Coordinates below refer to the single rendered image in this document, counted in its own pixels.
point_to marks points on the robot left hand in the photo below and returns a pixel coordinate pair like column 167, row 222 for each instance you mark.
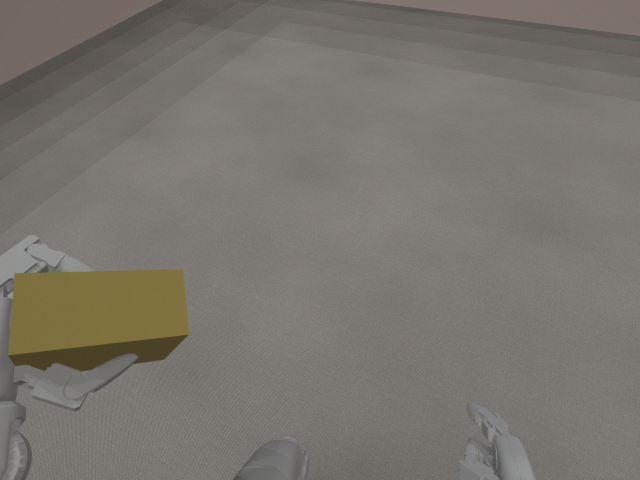
column 59, row 385

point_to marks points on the sponge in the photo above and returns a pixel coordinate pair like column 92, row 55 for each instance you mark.
column 83, row 319

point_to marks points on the robot left forearm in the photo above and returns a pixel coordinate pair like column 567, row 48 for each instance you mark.
column 15, row 450

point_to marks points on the robot left thigh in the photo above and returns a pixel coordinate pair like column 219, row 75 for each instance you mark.
column 276, row 460

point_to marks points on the robot right hand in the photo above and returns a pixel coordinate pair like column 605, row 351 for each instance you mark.
column 507, row 460

